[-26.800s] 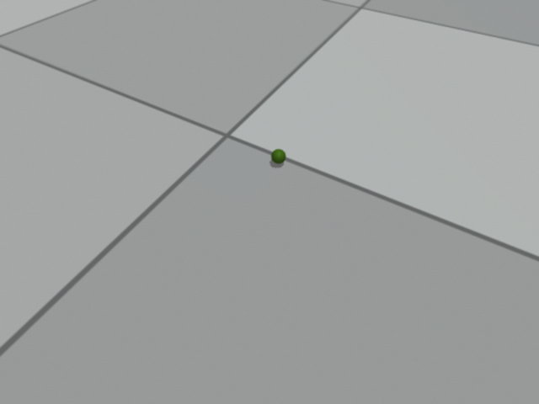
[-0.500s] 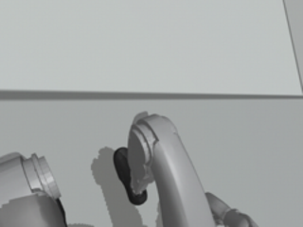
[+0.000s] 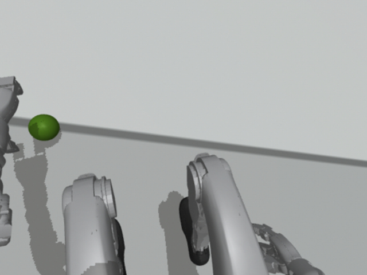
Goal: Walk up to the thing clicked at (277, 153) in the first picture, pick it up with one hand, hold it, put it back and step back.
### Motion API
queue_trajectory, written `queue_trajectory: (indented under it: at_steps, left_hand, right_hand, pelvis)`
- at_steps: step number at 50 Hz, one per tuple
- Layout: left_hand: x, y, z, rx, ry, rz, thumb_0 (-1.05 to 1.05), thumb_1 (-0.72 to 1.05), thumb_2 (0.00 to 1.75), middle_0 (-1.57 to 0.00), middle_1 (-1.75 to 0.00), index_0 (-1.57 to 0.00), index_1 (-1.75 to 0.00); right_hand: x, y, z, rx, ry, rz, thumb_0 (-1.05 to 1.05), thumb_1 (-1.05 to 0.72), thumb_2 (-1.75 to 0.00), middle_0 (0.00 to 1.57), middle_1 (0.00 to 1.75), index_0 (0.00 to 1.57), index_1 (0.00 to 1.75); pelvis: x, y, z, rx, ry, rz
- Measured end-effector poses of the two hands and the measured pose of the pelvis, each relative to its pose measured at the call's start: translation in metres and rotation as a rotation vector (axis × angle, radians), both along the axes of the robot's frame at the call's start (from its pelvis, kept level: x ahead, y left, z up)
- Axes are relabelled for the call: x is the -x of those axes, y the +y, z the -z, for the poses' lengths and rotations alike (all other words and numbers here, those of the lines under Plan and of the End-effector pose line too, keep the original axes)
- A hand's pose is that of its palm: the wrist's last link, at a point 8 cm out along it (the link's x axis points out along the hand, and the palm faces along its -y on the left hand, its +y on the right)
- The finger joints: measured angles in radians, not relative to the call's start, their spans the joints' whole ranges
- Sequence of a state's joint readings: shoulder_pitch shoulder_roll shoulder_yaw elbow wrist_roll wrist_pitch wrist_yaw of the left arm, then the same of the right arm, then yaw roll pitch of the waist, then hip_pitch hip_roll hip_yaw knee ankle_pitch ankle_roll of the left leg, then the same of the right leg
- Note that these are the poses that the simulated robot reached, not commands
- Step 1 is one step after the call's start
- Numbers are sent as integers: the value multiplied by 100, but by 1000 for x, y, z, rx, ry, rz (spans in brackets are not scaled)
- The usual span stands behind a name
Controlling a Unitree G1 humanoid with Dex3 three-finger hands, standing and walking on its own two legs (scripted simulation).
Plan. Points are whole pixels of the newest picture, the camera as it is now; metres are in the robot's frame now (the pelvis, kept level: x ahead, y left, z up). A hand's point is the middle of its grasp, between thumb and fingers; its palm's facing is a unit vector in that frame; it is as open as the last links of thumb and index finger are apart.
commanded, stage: withdraw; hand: left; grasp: from above
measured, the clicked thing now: (44, 127) +0.51 +0.31 -0.32
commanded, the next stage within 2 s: home in 0.34 s
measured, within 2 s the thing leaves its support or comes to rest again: rests again in 0.22 s
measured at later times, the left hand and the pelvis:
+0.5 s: hand (25, 127) +0.46 +0.30 -0.18, palm faces -0.37 -0.04 -0.93, open 13.8 cm; pelvis +0.00 +0.00 -0.03, yaw +0 degrees
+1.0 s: hand out of the picture +0.35 +0.27 +0.01, palm faces -0.29 -0.59 -0.75, open 8.3 cm; pelvis +0.01 +0.00 +0.12, yaw +3 degrees
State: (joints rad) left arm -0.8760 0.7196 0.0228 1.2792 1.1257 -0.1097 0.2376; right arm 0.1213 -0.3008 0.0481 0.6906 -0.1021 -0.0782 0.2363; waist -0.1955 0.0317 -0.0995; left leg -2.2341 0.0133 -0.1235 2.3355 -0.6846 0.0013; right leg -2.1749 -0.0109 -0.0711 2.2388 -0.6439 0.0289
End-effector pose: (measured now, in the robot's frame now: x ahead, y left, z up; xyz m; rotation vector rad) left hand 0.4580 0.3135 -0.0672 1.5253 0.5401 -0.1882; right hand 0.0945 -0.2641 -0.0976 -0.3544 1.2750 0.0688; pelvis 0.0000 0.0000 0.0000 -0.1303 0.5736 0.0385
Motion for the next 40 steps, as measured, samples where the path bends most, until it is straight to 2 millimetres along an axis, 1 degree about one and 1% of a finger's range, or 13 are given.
queue_trajectory:
  at_steps: [4,8,11,14,19,21,23,27,32,36,40]
  left_hand:
    - [5,-1,-9,31,59,24,0,-52,103,-10,-103,-8,-105]
    - [6,-6,-5,60,57,85,0,-52,103,-10,-103,-9,-104]
    - [5,-10,7,69,41,119,0,-51,103,-10,-102,-9,-104]
    - [5,-15,25,73,31,142,0,-51,102,-10,-102,-9,-104]
    - [3,-18,51,73,-8,154,0,-50,101,-10,-102,-10,-103]
    - [1,-18,56,64,-35,150,0,-50,101,-10,-102,-10,-102]
    - [-1,-16,56,48,-65,140,0,-49,100,-10,-101,-10,-102]
    - [-6,-12,45,24,-96,93,0,-46,97,-14,-96,-14,-96]
    - [-7,-9,19,34,-90,29,0,-36,94,-19,-84,-18,-85]
    - [4,-11,-12,96,-88,-29,0,-20,92,-21,-73,-20,-74]
    - [27,-13,-47,205,-84,-97,0,4,92,-22,-62,-20,-64]
  right_hand:
    - [-4,-7,-10,47,-25,-6,0,-91,-90,20,30,20,30]
    - [4,-16,-13,104,8,-16,0,-91,-90,20,30,20,30]
    - [14,-21,-12,142,45,-16,0,-91,-90,20,30,20,30]
    - [27,-23,-8,170,80,-9,0,-91,-90,20,30,20,30]
    - [49,-18,2,182,133,18,0,-90,-90,20,30,20,30]
    - [57,-14,7,175,151,35,0,-90,-90,20,30,20,30]
    - [63,-9,11,162,164,53,0,-90,-90,20,30,20,30]
    - [67,0,16,123,172,87,0,-90,-89,21,30,20,30]
    - [60,9,11,72,150,119,0,-90,-89,21,30,20,30]
    - [46,10,-5,40,114,144,0,-90,-89,21,30,20,30]
    - [22,8,-31,27,53,152,0,-90,-89,21,30,20,30]
  pelvis:
    - [5,-3,-9,-12,-11,-7]
    - [8,-4,-7,-14,-13,-9]
    - [9,-4,-1,-11,-18,-8]
    - [9,-3,8,-3,-23,-5]
    - [8,0,21,9,-29,-2]
    - [7,1,26,11,-26,-1]
    - [6,1,28,10,-19,-2]
    - [3,2,26,3,2,-5]
    - [0,2,10,0,28,-7]
    - [-3,3,-14,-4,42,-10]
    - [-5,3,-45,-11,47,-15]
